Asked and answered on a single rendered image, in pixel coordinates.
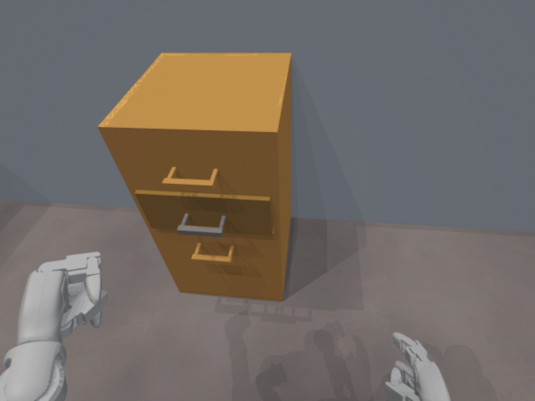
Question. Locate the left robot hand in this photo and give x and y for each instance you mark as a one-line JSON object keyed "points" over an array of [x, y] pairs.
{"points": [[47, 295]]}

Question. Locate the drawer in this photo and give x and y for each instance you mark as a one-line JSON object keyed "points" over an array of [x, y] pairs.
{"points": [[245, 214]]}

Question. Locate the right robot hand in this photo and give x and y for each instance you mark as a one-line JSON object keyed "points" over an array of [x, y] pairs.
{"points": [[422, 383]]}

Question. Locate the handle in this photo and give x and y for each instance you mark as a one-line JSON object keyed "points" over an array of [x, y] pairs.
{"points": [[222, 260], [187, 184], [200, 230]]}

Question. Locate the left robot forearm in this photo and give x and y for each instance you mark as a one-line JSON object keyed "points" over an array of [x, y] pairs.
{"points": [[34, 372]]}

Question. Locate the cabinet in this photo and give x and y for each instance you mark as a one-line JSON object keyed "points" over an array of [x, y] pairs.
{"points": [[212, 116]]}

